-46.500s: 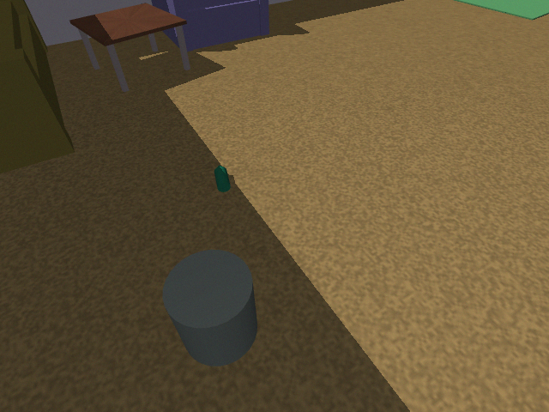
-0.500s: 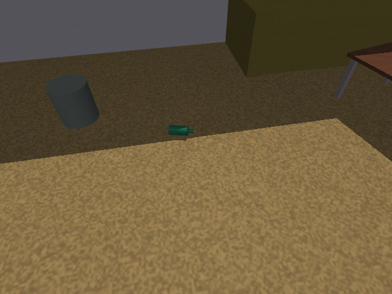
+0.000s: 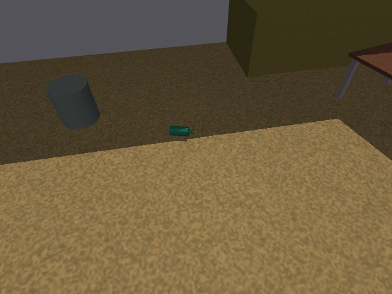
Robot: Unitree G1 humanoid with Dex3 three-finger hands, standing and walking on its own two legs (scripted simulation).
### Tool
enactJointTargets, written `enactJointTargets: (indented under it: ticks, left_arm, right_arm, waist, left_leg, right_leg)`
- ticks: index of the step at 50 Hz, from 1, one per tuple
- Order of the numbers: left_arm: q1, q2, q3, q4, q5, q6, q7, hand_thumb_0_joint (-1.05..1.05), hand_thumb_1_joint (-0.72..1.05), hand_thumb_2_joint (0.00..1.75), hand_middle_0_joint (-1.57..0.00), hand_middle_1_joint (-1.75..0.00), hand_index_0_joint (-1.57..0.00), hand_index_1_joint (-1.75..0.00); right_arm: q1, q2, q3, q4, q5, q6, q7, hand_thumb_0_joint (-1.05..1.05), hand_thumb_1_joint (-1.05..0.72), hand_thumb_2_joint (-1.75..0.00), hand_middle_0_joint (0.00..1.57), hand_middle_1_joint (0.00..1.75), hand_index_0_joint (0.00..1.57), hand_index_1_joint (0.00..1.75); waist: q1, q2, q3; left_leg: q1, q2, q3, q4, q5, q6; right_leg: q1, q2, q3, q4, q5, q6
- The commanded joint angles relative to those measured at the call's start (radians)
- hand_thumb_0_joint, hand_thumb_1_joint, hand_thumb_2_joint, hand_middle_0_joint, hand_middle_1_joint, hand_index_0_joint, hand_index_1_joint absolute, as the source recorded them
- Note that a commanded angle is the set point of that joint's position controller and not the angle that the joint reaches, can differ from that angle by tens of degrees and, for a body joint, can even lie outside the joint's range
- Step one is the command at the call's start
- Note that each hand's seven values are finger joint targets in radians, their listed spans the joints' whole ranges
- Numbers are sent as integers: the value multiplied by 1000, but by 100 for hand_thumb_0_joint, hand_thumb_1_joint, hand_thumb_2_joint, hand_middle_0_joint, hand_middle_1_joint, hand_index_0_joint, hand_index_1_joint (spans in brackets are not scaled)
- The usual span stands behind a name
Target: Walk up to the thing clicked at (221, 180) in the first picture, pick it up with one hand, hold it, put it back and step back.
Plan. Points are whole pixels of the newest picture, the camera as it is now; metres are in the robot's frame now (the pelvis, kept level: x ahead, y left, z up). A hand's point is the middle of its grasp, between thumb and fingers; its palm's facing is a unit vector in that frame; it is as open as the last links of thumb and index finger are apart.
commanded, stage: stand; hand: left
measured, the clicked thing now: (181, 131) +1.38 +0.18 -0.75
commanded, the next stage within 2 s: walk up in 0.96 s
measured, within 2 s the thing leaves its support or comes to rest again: neither
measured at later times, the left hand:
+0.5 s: hand out of the picture +0.07 +0.26 -0.16, palm faces -0.02 -0.94 -0.34, open 7.4 cm
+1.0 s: hand out of the picture +0.06 +0.26 -0.16, palm faces -0.02 -0.94 -0.33, open 7.4 cm
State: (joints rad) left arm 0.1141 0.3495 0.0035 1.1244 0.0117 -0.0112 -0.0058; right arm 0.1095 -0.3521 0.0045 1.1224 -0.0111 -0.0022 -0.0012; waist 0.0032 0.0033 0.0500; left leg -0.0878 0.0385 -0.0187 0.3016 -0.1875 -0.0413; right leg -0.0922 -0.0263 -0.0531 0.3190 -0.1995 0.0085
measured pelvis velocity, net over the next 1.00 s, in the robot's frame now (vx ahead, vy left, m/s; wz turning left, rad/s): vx -0.01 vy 0.00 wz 0.00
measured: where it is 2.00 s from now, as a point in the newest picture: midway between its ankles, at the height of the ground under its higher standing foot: (199, 278)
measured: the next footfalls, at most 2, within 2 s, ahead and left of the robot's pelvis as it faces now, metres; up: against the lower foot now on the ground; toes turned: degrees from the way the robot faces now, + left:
left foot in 1.22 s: +0.14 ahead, +0.17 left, +0.00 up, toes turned +5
right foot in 1.70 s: +0.40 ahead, -0.10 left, +0.00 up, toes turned -6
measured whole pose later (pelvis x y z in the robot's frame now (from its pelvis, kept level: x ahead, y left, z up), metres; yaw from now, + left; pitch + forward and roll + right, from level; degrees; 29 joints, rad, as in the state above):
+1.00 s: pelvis -0.01 +0.00 +0.00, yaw +0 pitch -2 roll +0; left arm 0.14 0.36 0.03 1.11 0.03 -0.02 -0.03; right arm 0.14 -0.35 -0.02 1.10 -0.02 -0.01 0.02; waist 0.00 0.00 0.04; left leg -0.12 0.03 -0.02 0.38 -0.28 -0.01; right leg -0.11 -0.03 -0.05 0.36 -0.26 0.00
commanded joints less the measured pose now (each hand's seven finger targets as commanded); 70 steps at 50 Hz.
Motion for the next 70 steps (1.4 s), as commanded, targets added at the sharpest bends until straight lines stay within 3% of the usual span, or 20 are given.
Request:
enactJointTargets:
  ticks: [1,47,48,49,50,51,52,53,54,55,57,59,60,61,62,63,64,65,67,70]
  left_arm:
    - [-21,221,41,-58,-3,-18,15,0,90,90,-20,-30,-20,-30]
    - [-13,223,39,-55,-3,-21,13,0,90,90,-20,-30,-20,-30]
    - [40,322,118,-112,19,-35,-18,0,90,90,-20,-30,-20,-30]
    - [64,324,121,-108,29,-35,-29,0,90,90,-20,-30,-20,-30]
    - [65,329,130,-108,34,-34,-33,0,90,90,-20,-30,-20,-30]
    - [81,350,143,-115,33,-34,-37,0,90,90,-20,-30,-20,-30]
    - [97,364,154,-129,34,-41,-35,0,90,90,-20,-30,-20,-30]
    - [96,366,155,-141,36,-47,-36,0,90,90,-20,-30,-20,-30]
    - [107,353,152,-147,35,-49,-39,0,90,90,-20,-30,-20,-30]
    - [128,344,152,-152,36,-48,-40,0,90,90,-20,-30,-20,-30]
    - [46,347,151,-189,38,-44,-47,0,90,90,-20,-30,-20,-30]
    - [-83,343,144,-241,37,-39,-55,0,90,90,-20,-30,-20,-30]
    - [-138,313,135,-257,29,-33,-57,0,90,90,-20,-30,-20,-30]
    - [-113,252,117,-269,30,-26,-60,0,90,90,-20,-30,-20,-30]
    - [-47,163,90,-273,32,-24,-57,0,90,90,-20,-30,-20,-30]
    - [31,181,93,-266,16,-16,-51,0,90,90,-20,-30,-20,-30]
    - [53,274,112,-245,12,-11,-45,0,90,90,-20,-30,-20,-30]
    - [88,284,105,-230,3,-15,-48,0,90,90,-20,-30,-20,-30]
    - [139,312,120,-172,-4,-20,-54,0,90,90,-20,-30,-20,-30]
    - [139,296,117,-169,1,-19,-70,0,90,90,-20,-30,-20,-30]
  right_arm:
    - [-24,-208,-36,-60,1,-24,-12,0,-90,-90,20,30,20,30]
    - [-8,-208,-36,-59,0,-21,-7,0,-90,-90,20,30,20,30]
    - [43,-294,-104,-110,-14,-42,15,0,-90,-90,20,30,20,30]
    - [21,-302,-110,-113,-24,-45,24,0,-90,-90,20,30,20,30]
    - [-22,-283,-110,-130,-29,-43,30,0,-90,-90,20,30,20,30]
    - [-61,-259,-109,-160,-29,-42,38,0,-90,-90,20,30,20,30]
    - [-82,-252,-113,-184,-34,-44,43,0,-90,-90,20,30,20,30]
    - [-92,-246,-114,-190,-32,-48,44,0,-90,-90,20,30,20,30]
    - [-84,-244,-115,-195,-29,-56,48,0,-90,-90,20,30,20,30]
    - [-81,-237,-115,-201,-28,-63,53,0,-90,-90,20,30,20,30]
    - [-15,-239,-126,-199,-26,-68,67,0,-90,-90,20,30,20,30]
    - [158,-247,-145,-165,-18,-71,66,0,-90,-90,20,30,20,30]
    - [282,-258,-163,-122,-23,-72,58,0,-90,-90,20,30,20,30]
    - [411,-296,-188,-78,-23,-76,45,0,-90,-90,20,30,20,30]
    - [515,-392,-213,-61,-43,-79,27,0,-90,-90,20,30,20,30]
    - [371,-434,-210,-140,-43,-89,20,0,-90,-90,20,30,20,30]
    - [208,-427,-201,-192,-22,-88,23,0,-90,-90,20,30,20,30]
    - [129,-417,-188,-219,-12,-91,25,0,-90,-90,20,30,20,30]
    - [77,-327,-159,-250,-15,-98,26,0,-90,-90,20,30,20,30]
    - [145,-301,-152,-247,-8,-115,28,0,-90,-90,20,30,20,30]
  waist:
    - [1,-4,-90]
    - [-3,-6,-65]
    - [13,-39,-179]
    - [33,-25,-115]
    - [49,-46,-36]
    - [69,-125,22]
    - [93,-162,77]
    - [104,-130,114]
    - [100,-113,114]
    - [102,-123,98]
    - [50,-172,66]
    - [-62,-199,35]
    - [-134,-124,8]
    - [-184,69,-54]
    - [-221,370,-66]
    - [-142,290,-59]
    - [-70,151,18]
    - [-22,146,60]
    - [19,107,78]
    - [-5,109,98]
  left_leg:
    - [15,100,-55,-19,241,46]
    - [-11,94,-65,-31,154,49]
    - [-38,47,-47,82,-333,123]
    - [-150,38,-35,125,-458,125]
    - [-282,11,14,181,-447,104]
    - [-391,-19,76,327,-348,83]
    - [-526,7,58,470,-316,70]
    - [-574,40,18,484,-294,61]
    - [-576,54,2,469,-288,59]
    - [-539,58,-2,449,-301,56]
    - [-398,63,-2,389,-299,61]
    - [-128,68,17,246,-159,62]
    - [65,31,63,190,-27,39]
    - [309,6,42,152,-30,28]
    - [354,166,-256,-16,-373,45]
    - [201,354,-663,-199,-668,118]
    - [-5,383,-651,-238,-736,166]
    - [-62,378,-576,-235,-701,193]
    - [-70,262,-322,-170,-509,185]
    - [-65,222,-181,-187,-323,170]
  right_leg:
    - [31,-117,92,-32,235,-31]
    - [9,-113,98,-54,135,-26]
    - [78,-77,102,16,-352,-72]
    - [34,-121,167,14,-519,-102]
    - [34,-162,223,-40,-597,-131]
    - [39,-253,335,-133,-666,-177]
    - [80,-345,424,-207,-638,-235]
    - [97,-376,446,-205,-519,-270]
    - [120,-351,420,-190,-428,-276]
    - [103,-314,376,-178,-383,-268]
    - [1,-262,283,-161,-414,-224]
    - [-191,-219,188,-69,-389,-175]
    - [-337,-149,97,73,-418,-135]
    - [-504,-61,4,347,-428,-103]
    - [-680,86,14,722,-463,-85]
    - [-700,118,162,855,-386,-62]
    - [-598,28,265,835,-278,-75]
    - [-556,-20,246,833,-223,-74]
    - [-508,-39,225,768,-129,-42]
    - [-488,-42,185,668,-37,-4]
